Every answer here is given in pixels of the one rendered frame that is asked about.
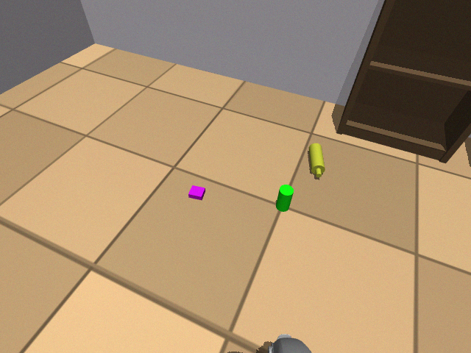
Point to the bookshelf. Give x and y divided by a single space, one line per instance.
412 91

